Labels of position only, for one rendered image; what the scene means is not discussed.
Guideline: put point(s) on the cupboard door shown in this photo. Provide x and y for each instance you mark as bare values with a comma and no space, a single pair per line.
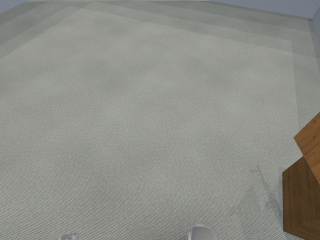
308,141

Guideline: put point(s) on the robot right thigh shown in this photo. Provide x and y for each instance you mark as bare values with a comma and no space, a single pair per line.
200,233

